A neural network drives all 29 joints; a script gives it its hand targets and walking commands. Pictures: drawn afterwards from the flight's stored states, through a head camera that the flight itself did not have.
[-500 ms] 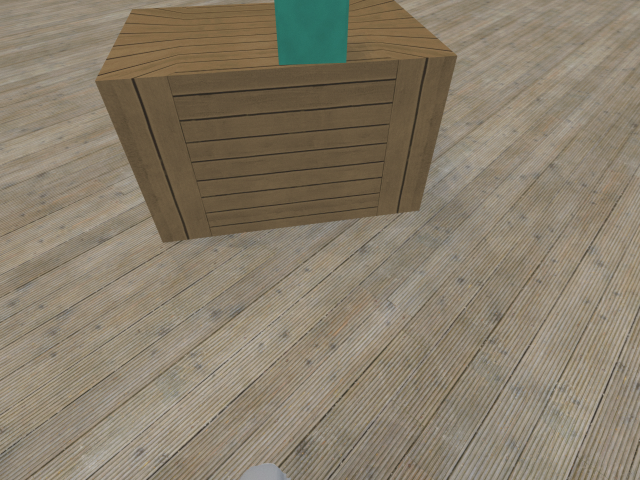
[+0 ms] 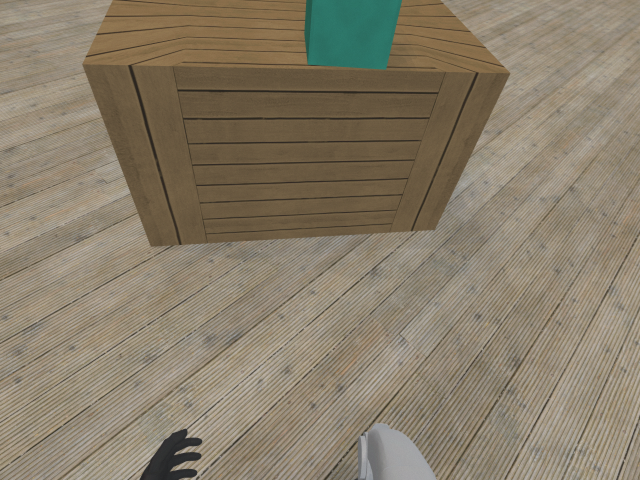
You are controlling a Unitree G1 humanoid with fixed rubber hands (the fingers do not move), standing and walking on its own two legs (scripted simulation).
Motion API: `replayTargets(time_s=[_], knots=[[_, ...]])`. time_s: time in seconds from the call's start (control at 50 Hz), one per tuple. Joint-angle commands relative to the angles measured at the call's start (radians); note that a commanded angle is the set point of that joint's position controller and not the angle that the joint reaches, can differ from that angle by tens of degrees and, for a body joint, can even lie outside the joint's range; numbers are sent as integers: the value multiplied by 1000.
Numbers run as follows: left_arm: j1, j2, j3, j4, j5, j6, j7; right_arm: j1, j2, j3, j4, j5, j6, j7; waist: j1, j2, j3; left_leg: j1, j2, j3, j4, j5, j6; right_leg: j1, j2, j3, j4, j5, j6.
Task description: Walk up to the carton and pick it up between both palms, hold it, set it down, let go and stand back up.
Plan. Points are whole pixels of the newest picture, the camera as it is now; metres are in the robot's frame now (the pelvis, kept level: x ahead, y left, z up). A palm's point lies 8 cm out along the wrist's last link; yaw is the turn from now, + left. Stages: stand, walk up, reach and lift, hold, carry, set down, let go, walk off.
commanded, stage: walk up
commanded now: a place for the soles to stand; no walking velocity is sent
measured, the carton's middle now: (348, 13) +1.27 -0.13 +0.06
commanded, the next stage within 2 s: none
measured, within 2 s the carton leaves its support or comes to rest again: neither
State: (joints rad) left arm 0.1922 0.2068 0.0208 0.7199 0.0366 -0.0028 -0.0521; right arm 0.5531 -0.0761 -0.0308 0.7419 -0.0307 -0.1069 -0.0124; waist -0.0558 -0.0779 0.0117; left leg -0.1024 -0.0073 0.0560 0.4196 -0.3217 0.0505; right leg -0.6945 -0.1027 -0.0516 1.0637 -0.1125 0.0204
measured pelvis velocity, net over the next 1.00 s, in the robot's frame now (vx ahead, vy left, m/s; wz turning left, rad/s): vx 0.47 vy -0.04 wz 0.02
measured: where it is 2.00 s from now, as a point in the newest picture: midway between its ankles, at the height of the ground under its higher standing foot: (326, 303)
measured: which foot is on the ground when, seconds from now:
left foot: down 0.00-0.20, up 0.22-0.66, down 0.68-1.00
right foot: up 0.00-0.16, down 0.18-0.70, up 0.72-1.00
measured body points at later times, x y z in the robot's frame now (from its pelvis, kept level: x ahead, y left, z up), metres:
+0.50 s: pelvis +0.25 -0.05 -0.01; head +0.28 -0.05 +0.44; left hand +0.29 +0.19 -0.14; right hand +0.43 -0.26 -0.12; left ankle +0.31 +0.09 -0.67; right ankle +0.25 -0.11 -0.74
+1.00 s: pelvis +0.47 -0.04 +0.00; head +0.47 +0.01 +0.44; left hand +0.59 +0.19 -0.14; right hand +0.52 -0.27 -0.10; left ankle +0.45 +0.07 -0.74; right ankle +0.54 -0.20 -0.65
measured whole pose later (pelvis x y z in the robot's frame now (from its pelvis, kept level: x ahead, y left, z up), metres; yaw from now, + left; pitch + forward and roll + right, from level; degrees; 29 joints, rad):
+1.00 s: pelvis +0.47 -0.04 +0.00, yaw +1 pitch -1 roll -1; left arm 0.23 0.21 0.06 0.71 0.04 0.00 -0.05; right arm 0.41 -0.12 -0.05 0.73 -0.04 -0.11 -0.03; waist -0.03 -0.09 0.02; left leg -0.20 0.08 0.17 0.50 -0.29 0.02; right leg -0.66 -0.06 0.02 1.14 -0.23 0.07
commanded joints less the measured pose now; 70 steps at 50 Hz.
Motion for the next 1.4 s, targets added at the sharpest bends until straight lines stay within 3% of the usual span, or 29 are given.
replayTargets(time_s=[0.0,0.08,0.14,0.16,0.18,0.2,0.22,0.26,0.32,0.4,0.48,0.56,0.62,0.64,0.66,0.68,0.7,0.74,0.8,0.96,1.08,1.12,1.14,1.16,1.18,1.2,1.24,1.3,1.38], knots=[[-200,-58,-34,-139,-6,-38,-3,33,-142,-47,-78,4,-24,-9,-32,206,102,40,171,-128,-167,377,69,-33,29,-94,-325,74,-16],[-150,-48,-13,-154,10,-47,7,13,-181,-61,-87,-4,-9,-10,-10,233,78,43,217,-170,-141,268,86,173,43,-95,-488,7,-91],[107,2,28,-111,25,-59,32,13,-191,-62,-84,-7,5,0,108,104,-43,-44,177,-130,195,305,86,519,56,-81,-557,-21,-155],[247,60,54,-85,36,-68,45,36,-158,-48,-90,-5,7,9,156,-5,-173,-199,121,-84,447,176,66,773,-22,27,-485,-99,-181],[343,139,88,-98,42,-70,61,54,-119,-30,-127,1,12,16,181,-181,-291,-395,1,-34,765,-184,21,942,-283,434,-562,-224,-252],[311,140,99,-110,19,-67,71,22,-159,-34,-169,16,31,6,179,-150,-314,-568,-79,-82,979,-318,-10,1005,-391,755,-733,-334,-391],[237,94,85,-134,3,-67,83,-66,-190,-41,-186,11,41,1,171,-72,-276,-632,-21,-123,1049,-241,-18,945,-377,761,-790,-364,-367],[158,34,54,-145,2,-83,95,-150,-156,-28,-180,18,43,9,133,26,-118,-635,48,-128,1040,-137,-23,739,-302,475,-765,-97,-282],[114,-1,38,-95,3,-116,81,-142,-111,-17,-146,8,55,24,65,48,-84,-500,81,-111,933,-94,-48,529,-227,223,-762,105,-259],[158,5,42,-53,-3,-137,75,-221,-69,0,-151,-3,62,33,64,33,-27,-549,93,-75,786,-2,-72,487,-180,125,-799,96,-270],[162,28,46,-28,-9,-123,62,-376,-48,24,-188,-5,52,36,77,-21,35,-516,102,16,456,139,-67,478,-89,2,-800,88,-213],[233,96,65,-30,-15,-98,47,-433,-59,14,-219,-12,38,29,102,-18,30,-395,66,75,278,128,-17,498,-122,24,-767,55,-209],[230,118,71,-40,-17,-73,41,-310,-85,-14,-207,-26,25,14,32,52,-4,-200,39,83,168,97,34,471,-124,26,-591,42,-194],[240,96,63,-38,-19,-66,35,-201,-121,-38,-183,-40,16,4,-18,123,-66,-31,41,52,134,112,56,404,-67,-26,-379,36,-164],[271,48,45,-53,-21,-59,26,-62,-194,-74,-167,-58,8,-11,-70,260,-185,186,234,-209,100,-26,123,231,23,-101,-37,-140,-113],[272,34,44,-113,-24,-46,18,-8,-265,-98,-193,-45,5,-29,-86,343,-204,293,493,-703,-65,-98,243,-9,159,-52,252,-522,-64],[194,108,66,-144,0,-26,22,-49,-259,-101,-200,-17,13,-48,-88,210,-196,249,525,-811,-134,-147,303,-67,130,42,359,-509,-53],[122,87,58,-157,-8,-17,19,-173,-189,-70,-235,-11,6,-65,-38,160,-83,107,457,-561,-128,-55,207,-102,82,99,408,-378,-26],[201,35,40,-95,-15,-13,7,-269,-127,-41,-208,-8,-22,-46,53,185,-25,-120,332,-220,-147,109,107,40,45,105,294,-237,19],[27,-47,6,-91,6,-23,-8,-181,-156,-47,-103,-6,-44,-15,39,250,40,-112,251,21,-153,260,112,32,34,23,-87,-56,53],[-38,-44,8,-159,18,-47,-13,-161,-245,-70,-130,0,1,-2,14,251,26,-71,324,14,-100,196,112,239,42,-55,-403,-139,-38],[98,-18,31,-146,23,-60,2,-147,-237,-60,-126,0,23,4,79,128,-18,-121,285,49,92,161,74,422,56,-50,-512,-98,-74],[200,31,58,-121,31,-68,14,-99,-191,-39,-113,-2,31,13,116,-4,-95,-189,223,96,314,128,45,592,59,-11,-507,-112,-87],[306,114,91,-124,38,-76,32,-79,-118,-8,-135,0,37,25,155,-201,-194,-328,125,127,604,-117,-6,730,-129,269,-571,-246,-130],[334,171,111,-148,26,-75,50,-106,-111,-3,-184,2,49,34,153,-178,-171,-528,20,36,783,-326,-37,788,-277,629,-703,-320,-210],[311,177,114,-143,1,-68,69,-182,-174,-21,-222,-5,61,29,170,-82,-166,-573,34,-44,885,-291,-39,752,-305,703,-792,-341,-261],[231,109,82,-166,-7,-67,84,-229,-162,-19,-215,-4,65,26,141,-63,-54,-606,79,-82,955,-178,-42,638,-264,537,-780,-186,-203],[138,27,47,-173,-6,-91,75,-157,-157,-17,-151,-6,69,25,65,-53,-39,-490,112,-93,879,-72,-73,487,-204,303,-777,20,-184],[174,13,46,-132,-5,-120,68,-205,-124,-7,-137,-18,71,28,73,-12,-24,-517,96,-89,791,-7,-98,472,-186,216,-794,81,-222]])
